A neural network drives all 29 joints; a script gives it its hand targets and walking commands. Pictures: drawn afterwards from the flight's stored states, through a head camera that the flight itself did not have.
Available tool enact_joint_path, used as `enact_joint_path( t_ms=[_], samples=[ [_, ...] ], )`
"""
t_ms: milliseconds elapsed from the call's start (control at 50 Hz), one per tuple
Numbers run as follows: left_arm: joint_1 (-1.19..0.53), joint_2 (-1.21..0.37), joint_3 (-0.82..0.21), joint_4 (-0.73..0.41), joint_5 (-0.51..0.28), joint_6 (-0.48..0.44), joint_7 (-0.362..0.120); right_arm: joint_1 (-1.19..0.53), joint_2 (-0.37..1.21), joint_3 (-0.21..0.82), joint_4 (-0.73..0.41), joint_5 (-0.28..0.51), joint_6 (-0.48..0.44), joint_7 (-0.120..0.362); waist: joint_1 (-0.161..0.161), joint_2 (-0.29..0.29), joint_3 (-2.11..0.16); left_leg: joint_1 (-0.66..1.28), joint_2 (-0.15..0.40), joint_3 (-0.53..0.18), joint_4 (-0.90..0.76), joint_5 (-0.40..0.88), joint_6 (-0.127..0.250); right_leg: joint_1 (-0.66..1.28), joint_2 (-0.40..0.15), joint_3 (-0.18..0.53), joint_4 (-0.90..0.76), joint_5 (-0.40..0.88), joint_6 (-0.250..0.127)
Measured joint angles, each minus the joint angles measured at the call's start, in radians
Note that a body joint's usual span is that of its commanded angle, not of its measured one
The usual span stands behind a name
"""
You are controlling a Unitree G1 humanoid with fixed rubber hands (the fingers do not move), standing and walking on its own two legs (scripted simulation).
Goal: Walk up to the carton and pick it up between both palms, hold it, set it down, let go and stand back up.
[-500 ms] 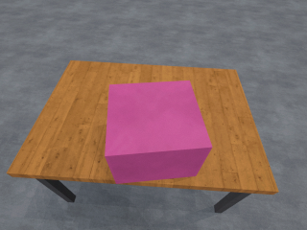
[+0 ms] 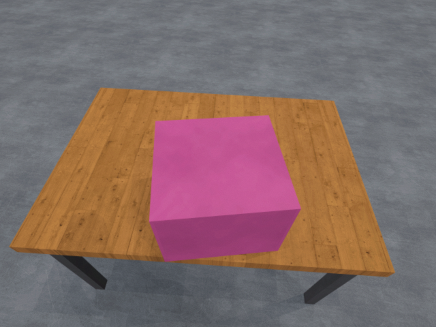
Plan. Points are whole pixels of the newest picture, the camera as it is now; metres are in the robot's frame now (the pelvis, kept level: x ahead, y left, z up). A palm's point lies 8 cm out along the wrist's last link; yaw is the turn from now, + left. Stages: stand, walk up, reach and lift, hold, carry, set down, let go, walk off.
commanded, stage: stand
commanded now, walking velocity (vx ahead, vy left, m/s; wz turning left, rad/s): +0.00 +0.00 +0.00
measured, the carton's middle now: (217, 187) +0.45 +0.00 -0.10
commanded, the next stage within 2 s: none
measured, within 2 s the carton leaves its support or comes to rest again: neither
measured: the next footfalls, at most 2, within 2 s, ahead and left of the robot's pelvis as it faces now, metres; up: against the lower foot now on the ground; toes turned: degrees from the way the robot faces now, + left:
none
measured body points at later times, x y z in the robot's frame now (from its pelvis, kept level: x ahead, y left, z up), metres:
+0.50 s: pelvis +0.00 +0.00 +0.00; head +0.02 +0.00 +0.45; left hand -0.04 +0.21 -0.16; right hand -0.03 -0.20 -0.17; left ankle -0.01 +0.14 -0.74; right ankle -0.02 -0.09 -0.74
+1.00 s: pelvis +0.00 +0.00 +0.00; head +0.02 +0.00 +0.45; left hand -0.04 +0.20 -0.16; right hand -0.03 -0.20 -0.17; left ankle -0.01 +0.14 -0.74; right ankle -0.02 -0.09 -0.74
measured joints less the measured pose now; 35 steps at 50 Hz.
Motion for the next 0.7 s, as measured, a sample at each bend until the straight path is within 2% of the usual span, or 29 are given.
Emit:
enact_joint_path(
  t_ms=[700],
  samples=[
    [-0.003,0.007,0.004,-0.010,-0.002,0.002,-0.005,0.007,0.000,0.002,-0.009,-0.001,0.002,0.001,-0.004,0.006,0.002,-0.014,0.001,-0.001,0.005,0.005,-0.001,-0.013,0.001,0.000,0.003,0.005,-0.001]
  ],
)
